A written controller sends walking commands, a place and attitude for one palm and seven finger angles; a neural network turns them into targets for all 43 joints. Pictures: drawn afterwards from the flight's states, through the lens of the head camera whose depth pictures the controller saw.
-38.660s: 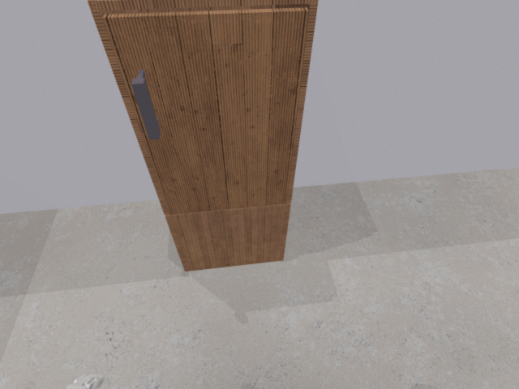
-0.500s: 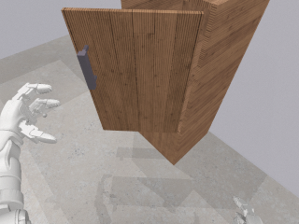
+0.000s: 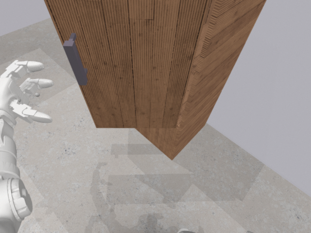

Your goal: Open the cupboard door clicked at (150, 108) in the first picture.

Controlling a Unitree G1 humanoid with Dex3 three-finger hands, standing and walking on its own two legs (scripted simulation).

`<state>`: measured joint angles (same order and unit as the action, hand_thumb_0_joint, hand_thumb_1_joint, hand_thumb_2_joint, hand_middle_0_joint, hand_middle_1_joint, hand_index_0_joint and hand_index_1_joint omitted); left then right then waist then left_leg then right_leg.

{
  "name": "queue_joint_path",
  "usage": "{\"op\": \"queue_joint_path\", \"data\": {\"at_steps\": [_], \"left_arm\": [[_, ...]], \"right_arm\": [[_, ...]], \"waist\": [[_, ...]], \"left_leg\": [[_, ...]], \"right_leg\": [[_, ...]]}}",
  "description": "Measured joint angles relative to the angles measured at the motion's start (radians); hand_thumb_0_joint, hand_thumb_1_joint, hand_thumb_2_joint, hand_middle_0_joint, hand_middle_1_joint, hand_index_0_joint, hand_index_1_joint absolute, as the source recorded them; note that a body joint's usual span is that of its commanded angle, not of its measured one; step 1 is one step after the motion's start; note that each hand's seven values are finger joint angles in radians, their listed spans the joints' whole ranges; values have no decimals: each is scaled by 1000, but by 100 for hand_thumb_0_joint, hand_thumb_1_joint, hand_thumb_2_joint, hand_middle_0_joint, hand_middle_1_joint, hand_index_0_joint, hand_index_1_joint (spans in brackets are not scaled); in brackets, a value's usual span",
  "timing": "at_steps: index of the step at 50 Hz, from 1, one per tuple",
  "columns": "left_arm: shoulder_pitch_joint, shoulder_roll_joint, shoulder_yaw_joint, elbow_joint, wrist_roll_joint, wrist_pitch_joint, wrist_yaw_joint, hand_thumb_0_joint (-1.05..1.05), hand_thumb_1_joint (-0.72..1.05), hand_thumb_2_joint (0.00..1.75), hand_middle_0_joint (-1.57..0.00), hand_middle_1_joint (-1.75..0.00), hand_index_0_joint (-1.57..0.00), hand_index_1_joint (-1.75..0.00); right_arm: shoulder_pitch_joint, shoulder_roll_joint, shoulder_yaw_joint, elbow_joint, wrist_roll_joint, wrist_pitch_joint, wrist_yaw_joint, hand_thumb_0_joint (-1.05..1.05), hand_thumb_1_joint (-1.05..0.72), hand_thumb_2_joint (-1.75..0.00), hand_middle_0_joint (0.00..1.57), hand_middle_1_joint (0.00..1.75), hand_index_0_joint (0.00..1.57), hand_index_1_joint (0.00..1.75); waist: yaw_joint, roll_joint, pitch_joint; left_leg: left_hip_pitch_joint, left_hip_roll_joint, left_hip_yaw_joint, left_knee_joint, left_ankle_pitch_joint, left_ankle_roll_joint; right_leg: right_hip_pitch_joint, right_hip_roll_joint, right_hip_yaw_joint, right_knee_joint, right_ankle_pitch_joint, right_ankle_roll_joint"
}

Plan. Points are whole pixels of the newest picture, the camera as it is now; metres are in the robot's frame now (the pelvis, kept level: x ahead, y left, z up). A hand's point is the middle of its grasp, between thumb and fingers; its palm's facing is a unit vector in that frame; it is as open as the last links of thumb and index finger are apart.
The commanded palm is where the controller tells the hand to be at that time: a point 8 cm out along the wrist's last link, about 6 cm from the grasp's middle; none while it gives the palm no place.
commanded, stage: move the hooked fingers beside the handle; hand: left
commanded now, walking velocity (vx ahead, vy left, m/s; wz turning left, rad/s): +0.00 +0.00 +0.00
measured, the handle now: (78, 60) +0.56 +0.23 +0.10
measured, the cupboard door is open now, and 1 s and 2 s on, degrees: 44 44 44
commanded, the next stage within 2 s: slide the fingers in behind the handle in 1.48 s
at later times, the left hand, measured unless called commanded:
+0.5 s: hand (45, 75) +0.48 +0.29 +0.12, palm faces +0.02 -1.00 +0.00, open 14.0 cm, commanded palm +0.47 +0.34 +0.11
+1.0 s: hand (50, 69) +0.51 +0.30 +0.11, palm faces +0.03 -1.00 +0.00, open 14.0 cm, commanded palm +0.49 +0.34 +0.11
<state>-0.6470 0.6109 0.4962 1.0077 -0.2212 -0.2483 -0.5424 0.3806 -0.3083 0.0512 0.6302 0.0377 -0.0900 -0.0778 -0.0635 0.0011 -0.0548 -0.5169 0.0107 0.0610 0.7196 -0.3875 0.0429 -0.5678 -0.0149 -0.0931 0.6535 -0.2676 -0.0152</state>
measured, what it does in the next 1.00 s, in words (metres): stands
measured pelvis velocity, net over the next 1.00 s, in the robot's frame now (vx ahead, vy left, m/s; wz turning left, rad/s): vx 0.02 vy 0.01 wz -0.03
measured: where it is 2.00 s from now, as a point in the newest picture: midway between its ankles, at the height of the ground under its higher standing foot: outside the picture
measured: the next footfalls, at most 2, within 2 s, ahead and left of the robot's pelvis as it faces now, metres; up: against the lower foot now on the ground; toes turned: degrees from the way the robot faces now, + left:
none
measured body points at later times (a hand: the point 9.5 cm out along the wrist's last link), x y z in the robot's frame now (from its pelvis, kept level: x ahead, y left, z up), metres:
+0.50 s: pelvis +0.01 +0.01 -0.01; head +0.11 +0.03 +0.43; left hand +0.47 +0.35 +0.12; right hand +0.02 -0.27 -0.11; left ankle -0.02 +0.09 -0.72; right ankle +0.03 -0.12 -0.72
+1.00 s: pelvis +0.02 +0.01 -0.01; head +0.15 +0.03 +0.42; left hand +0.50 +0.35 +0.11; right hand -0.01 -0.27 -0.11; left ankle -0.02 +0.09 -0.72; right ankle +0.03 -0.12 -0.72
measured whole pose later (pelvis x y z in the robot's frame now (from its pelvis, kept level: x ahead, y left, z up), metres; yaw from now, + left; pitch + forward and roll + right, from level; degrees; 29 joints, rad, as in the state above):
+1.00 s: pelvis +0.02 +0.01 -0.01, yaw -2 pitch +19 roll -3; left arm -0.91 0.81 0.58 1.24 -0.11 -0.27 -0.53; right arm 0.46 -0.31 0.06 0.59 0.01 0.11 -0.04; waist -0.17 0.01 -0.07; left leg -0.69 0.04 0.06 0.80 -0.44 0.05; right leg -0.73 0.01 -0.09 0.68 -0.29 -0.01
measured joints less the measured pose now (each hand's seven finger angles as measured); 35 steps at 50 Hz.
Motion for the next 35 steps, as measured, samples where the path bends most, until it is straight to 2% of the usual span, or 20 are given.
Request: {"op": "queue_joint_path", "data": {"at_steps": [17,29,35], "left_arm": [[-152,60,7,138,60,-31,25,-1,-50,30,-30,-120,-30,-120],[-274,136,9,234,92,-31,25,-1,-50,30,-30,-120,-30,-120],[-342,185,22,286,125,-14,33,-1,-50,30,-30,-120,-30,-120]], "right_arm": [[14,11,3,-8,-16,72,15,0,-90,-89,20,30,21,30],[39,3,6,0,-24,126,17,0,-90,-89,20,30,21,30],[47,-3,12,-7,-28,147,17,0,-90,-89,20,30,21,30]], "waist": [[-41,-1,-11],[-77,1,-6],[-107,3,-3]], "left_leg": [[-69,2,3,30,-17,9],[-133,10,-7,59,-29,8],[-170,16,-9,75,-35,7]], "right_leg": [[-62,2,4,10,-4,12],[-117,8,-5,23,-8,10],[-150,13,-7,31,-10,8]]}}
